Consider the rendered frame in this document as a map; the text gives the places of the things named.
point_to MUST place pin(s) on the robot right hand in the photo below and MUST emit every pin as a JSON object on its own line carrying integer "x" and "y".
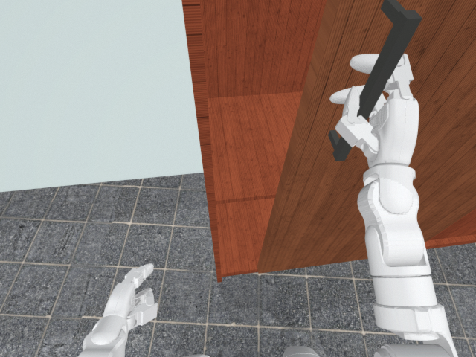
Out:
{"x": 395, "y": 121}

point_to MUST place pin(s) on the wardrobe door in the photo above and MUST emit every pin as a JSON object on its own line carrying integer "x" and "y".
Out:
{"x": 463, "y": 227}
{"x": 315, "y": 218}

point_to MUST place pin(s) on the robot left hand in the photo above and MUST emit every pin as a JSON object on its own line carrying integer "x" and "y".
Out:
{"x": 137, "y": 309}

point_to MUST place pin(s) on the left robot forearm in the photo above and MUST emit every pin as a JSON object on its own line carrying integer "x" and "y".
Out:
{"x": 107, "y": 339}

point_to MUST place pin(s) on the handle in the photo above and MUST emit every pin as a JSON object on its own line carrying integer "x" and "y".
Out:
{"x": 405, "y": 22}

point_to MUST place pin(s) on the right robot forearm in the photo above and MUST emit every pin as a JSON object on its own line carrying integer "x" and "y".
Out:
{"x": 406, "y": 303}

